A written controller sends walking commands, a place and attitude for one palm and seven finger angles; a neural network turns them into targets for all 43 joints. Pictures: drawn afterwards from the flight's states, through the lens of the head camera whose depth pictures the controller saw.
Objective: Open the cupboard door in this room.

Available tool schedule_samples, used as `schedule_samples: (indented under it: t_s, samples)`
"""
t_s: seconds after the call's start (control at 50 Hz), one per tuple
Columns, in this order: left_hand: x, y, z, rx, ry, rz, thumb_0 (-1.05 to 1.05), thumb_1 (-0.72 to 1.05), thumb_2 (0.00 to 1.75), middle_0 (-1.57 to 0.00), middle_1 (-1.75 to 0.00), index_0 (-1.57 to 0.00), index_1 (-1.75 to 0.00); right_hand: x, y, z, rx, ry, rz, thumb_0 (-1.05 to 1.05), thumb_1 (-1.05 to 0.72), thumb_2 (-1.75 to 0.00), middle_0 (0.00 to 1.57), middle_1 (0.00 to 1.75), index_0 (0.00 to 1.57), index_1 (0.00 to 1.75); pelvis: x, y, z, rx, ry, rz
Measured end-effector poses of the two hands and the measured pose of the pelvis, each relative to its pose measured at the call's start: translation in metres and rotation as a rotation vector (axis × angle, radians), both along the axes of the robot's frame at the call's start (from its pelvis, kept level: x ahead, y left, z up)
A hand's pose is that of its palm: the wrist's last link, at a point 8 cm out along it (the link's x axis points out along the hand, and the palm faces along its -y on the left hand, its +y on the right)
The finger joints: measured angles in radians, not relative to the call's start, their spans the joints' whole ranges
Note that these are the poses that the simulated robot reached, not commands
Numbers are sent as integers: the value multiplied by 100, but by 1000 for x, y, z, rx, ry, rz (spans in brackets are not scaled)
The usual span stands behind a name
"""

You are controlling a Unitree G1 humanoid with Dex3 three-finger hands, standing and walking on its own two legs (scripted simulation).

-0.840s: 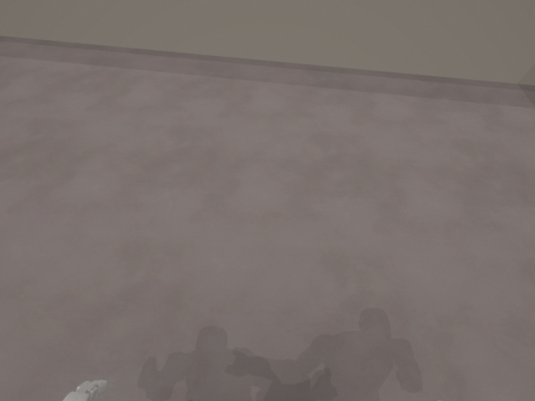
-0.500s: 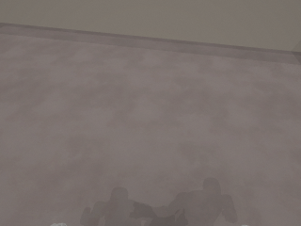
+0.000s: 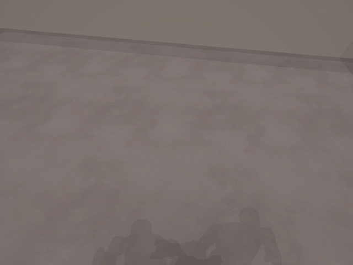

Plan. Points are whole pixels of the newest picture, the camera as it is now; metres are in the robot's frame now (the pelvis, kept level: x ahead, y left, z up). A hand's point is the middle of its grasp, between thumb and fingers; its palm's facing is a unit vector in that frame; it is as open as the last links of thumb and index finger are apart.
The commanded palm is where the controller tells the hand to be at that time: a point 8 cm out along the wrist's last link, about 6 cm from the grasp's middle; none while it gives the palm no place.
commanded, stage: stand and wait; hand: left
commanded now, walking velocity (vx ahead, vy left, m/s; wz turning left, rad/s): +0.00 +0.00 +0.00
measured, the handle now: out of the picture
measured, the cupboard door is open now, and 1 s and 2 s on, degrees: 0 0 0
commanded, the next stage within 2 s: turn or walk to find it in 0.06 s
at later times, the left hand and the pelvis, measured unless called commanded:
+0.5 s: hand out of the picture +0.03 +0.22 -0.19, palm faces +0.06 -0.97 -0.23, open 7.4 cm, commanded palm none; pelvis -0.01 +0.02 -0.02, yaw +5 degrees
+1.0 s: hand out of the picture -0.04 +0.18 -0.15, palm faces +0.33 -0.90 -0.30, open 7.4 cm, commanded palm none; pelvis -0.05 -0.03 +0.00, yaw +20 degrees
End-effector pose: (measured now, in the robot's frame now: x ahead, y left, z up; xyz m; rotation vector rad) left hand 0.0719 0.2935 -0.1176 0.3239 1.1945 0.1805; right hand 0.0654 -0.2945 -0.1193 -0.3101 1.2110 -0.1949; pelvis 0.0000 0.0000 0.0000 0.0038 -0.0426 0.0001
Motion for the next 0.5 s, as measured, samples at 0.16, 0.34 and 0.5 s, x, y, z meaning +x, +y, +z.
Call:
schedule_samples:
  t_s: [0.16,0.34,0.5]
  samples:
    - [0,-3,0,-3,-7,4,1,90,90,-21,-30,-20,-30,-1,0,-1,5,1,6,0,-91,-90,20,30,20,30,-3,-2,0,-1,5,9]
    - [-22,-19,-19,-48,17,68,1,90,90,-20,-30,-20,-30,-7,25,-16,44,63,35,0,-91,-90,20,30,20,29,-7,1,-8,-13,32,58]
    - [-51,-22,-45,-117,69,122,1,90,90,-21,-30,-20,-30,-17,66,-23,82,81,46,0,-91,-90,20,30,20,29,-14,17,-18,-13,37,91]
